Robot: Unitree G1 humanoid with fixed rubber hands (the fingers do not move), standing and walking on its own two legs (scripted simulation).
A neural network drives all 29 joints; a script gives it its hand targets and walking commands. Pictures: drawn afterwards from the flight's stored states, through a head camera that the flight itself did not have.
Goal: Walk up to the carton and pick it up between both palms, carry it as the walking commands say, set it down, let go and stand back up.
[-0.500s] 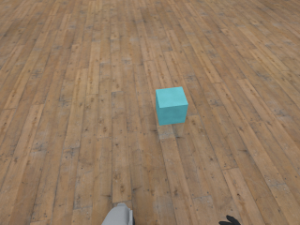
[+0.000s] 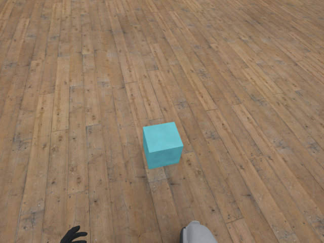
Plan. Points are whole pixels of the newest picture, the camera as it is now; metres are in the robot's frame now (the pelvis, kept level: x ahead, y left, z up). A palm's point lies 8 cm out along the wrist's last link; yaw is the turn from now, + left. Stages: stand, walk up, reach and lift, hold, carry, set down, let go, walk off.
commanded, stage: walk up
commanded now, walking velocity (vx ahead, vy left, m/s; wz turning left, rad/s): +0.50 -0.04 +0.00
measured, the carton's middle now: (161, 145) +0.77 -0.09 -0.67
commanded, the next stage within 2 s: none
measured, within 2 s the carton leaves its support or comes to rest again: neither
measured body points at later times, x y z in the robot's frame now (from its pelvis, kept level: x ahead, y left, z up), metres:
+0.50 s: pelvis +0.25 -0.02 +0.00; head +0.28 -0.03 +0.44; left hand +0.20 +0.22 -0.15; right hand +0.36 -0.25 -0.16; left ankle +0.36 +0.12 -0.72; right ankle +0.18 -0.17 -0.75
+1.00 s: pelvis +0.35 -0.03 -0.01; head +0.37 -0.04 +0.44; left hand +0.43 +0.21 -0.16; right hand +0.35 -0.26 -0.17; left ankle +0.38 +0.11 -0.74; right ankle +0.40 -0.15 -0.75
